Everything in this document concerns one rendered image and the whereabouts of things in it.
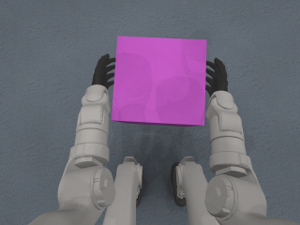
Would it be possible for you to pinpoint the left robot foot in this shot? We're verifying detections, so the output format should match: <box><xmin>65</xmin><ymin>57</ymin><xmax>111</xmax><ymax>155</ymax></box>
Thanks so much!
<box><xmin>136</xmin><ymin>172</ymin><xmax>143</xmax><ymax>207</ymax></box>

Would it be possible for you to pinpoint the robot right upper arm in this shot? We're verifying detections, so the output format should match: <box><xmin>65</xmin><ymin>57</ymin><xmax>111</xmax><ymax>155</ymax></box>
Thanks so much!
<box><xmin>204</xmin><ymin>174</ymin><xmax>300</xmax><ymax>225</ymax></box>

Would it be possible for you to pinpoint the robot left upper arm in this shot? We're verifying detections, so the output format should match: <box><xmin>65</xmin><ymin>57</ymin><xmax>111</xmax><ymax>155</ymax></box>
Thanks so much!
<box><xmin>28</xmin><ymin>165</ymin><xmax>116</xmax><ymax>225</ymax></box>

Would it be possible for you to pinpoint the left robot hand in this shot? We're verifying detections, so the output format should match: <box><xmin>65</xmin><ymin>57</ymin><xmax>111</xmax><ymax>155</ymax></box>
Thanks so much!
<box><xmin>92</xmin><ymin>53</ymin><xmax>116</xmax><ymax>89</ymax></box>

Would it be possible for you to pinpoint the robot left forearm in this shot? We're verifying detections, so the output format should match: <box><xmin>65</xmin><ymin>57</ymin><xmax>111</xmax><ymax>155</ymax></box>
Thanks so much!
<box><xmin>57</xmin><ymin>84</ymin><xmax>111</xmax><ymax>204</ymax></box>

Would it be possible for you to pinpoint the robot right forearm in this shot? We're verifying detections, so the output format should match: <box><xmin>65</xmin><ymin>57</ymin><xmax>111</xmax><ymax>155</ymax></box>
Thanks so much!
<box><xmin>205</xmin><ymin>90</ymin><xmax>262</xmax><ymax>189</ymax></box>

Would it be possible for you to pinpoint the right robot hand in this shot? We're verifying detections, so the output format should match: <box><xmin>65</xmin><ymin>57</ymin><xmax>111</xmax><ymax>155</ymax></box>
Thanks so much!
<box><xmin>205</xmin><ymin>58</ymin><xmax>228</xmax><ymax>97</ymax></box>

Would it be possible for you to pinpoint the robot right thigh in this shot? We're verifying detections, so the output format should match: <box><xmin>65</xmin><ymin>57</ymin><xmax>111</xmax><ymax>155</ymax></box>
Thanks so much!
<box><xmin>175</xmin><ymin>161</ymin><xmax>220</xmax><ymax>225</ymax></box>

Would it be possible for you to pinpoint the carton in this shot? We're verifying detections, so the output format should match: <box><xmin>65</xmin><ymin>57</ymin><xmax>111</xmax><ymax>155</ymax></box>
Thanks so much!
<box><xmin>111</xmin><ymin>36</ymin><xmax>207</xmax><ymax>127</ymax></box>

